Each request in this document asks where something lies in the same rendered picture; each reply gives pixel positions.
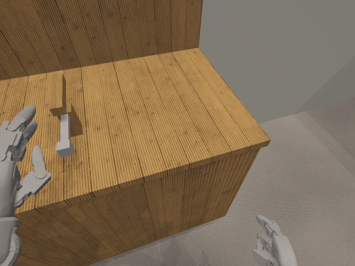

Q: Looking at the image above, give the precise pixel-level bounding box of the counter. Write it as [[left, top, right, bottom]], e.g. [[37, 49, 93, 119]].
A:
[[0, 0, 271, 266]]

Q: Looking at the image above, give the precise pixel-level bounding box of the robot left forearm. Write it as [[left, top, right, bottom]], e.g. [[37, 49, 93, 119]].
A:
[[0, 217, 22, 266]]

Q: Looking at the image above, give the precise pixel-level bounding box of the tap lever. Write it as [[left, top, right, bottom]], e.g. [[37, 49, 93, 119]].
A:
[[56, 114, 74, 158]]

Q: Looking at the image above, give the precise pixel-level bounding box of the robot right hand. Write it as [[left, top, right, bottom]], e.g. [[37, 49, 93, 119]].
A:
[[253, 214, 298, 266]]

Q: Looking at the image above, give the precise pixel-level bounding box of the robot left hand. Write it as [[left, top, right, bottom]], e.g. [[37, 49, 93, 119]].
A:
[[0, 104, 51, 218]]

